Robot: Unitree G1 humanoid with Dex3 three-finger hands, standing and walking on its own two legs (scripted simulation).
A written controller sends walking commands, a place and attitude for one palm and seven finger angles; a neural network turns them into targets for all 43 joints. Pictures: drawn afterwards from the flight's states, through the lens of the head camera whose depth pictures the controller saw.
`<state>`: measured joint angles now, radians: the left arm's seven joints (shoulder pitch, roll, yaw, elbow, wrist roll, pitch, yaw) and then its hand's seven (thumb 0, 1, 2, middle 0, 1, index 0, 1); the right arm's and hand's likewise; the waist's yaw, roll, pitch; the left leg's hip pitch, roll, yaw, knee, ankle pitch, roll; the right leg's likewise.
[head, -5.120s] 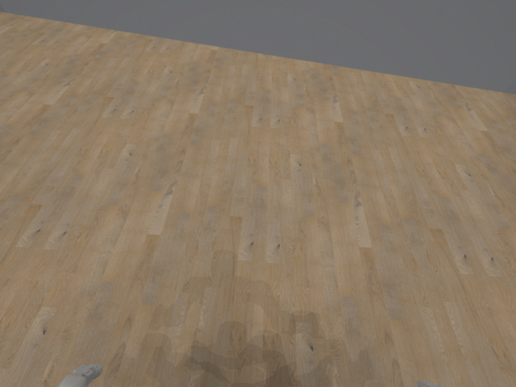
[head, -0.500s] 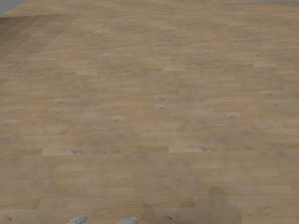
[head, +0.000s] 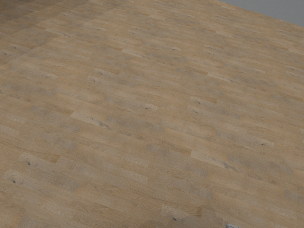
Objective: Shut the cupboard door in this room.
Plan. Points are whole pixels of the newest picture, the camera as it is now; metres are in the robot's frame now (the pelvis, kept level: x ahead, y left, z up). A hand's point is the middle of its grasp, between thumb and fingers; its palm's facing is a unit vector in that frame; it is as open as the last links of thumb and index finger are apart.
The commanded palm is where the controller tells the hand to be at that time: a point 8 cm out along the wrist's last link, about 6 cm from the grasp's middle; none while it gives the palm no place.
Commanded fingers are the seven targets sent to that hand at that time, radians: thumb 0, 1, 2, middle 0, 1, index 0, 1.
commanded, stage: turn or walk to find it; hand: left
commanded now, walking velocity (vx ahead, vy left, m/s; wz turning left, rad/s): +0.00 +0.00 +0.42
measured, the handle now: out of the picture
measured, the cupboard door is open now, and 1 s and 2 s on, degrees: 75 75 75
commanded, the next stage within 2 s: none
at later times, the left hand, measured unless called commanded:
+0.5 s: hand out of the picture +0.05 +0.19 -0.14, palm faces +0.18 -0.94 -0.27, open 7.4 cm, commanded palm none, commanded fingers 0.00 0.90 0.90 -0.20 -0.30 -0.20 -0.30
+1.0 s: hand out of the picture -0.15 +0.18 -0.18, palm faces +0.48 -0.85 -0.23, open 7.4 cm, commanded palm none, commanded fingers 0.00 0.90 0.90 -0.20 -0.30 -0.20 -0.30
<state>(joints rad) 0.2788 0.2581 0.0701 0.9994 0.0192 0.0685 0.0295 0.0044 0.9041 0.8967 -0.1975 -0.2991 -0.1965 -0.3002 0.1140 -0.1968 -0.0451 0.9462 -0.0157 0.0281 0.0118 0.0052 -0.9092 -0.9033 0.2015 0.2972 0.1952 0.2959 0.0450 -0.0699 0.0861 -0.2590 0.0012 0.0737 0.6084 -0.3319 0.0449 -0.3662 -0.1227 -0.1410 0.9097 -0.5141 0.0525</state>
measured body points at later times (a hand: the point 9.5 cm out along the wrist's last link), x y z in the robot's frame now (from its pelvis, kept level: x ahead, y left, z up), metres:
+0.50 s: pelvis -0.04 -0.03 +0.00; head -0.01 -0.04 +0.45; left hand +0.04 +0.24 -0.12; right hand +0.02 -0.27 -0.16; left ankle +0.00 +0.09 -0.73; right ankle -0.03 -0.14 -0.73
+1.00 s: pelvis -0.09 -0.02 +0.00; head -0.07 +0.01 +0.44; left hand -0.18 +0.22 -0.16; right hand +0.10 -0.22 -0.14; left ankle -0.14 +0.08 -0.73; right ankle -0.03 -0.14 -0.73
